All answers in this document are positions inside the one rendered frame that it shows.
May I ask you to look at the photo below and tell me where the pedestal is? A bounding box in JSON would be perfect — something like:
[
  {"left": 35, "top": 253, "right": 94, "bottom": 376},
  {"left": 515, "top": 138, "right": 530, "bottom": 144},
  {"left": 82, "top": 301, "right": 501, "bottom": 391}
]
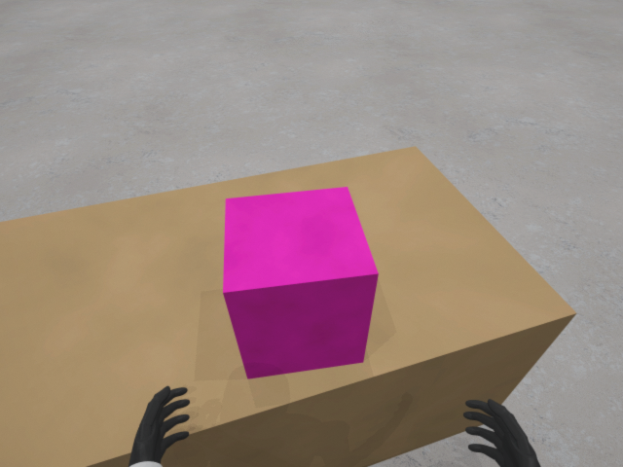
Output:
[{"left": 0, "top": 146, "right": 576, "bottom": 467}]

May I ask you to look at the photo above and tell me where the right robot hand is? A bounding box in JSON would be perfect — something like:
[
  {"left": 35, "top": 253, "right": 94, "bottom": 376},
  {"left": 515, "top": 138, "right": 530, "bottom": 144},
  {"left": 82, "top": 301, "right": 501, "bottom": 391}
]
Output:
[{"left": 463, "top": 399, "right": 541, "bottom": 467}]

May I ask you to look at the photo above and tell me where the carton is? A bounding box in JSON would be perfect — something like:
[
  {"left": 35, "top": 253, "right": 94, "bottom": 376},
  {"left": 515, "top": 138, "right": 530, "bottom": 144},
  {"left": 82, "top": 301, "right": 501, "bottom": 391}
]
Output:
[{"left": 223, "top": 187, "right": 379, "bottom": 379}]

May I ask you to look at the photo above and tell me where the left robot hand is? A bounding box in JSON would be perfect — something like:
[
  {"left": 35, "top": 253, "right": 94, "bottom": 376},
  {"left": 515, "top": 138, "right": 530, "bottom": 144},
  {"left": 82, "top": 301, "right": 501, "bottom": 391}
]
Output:
[{"left": 128, "top": 386, "right": 190, "bottom": 467}]

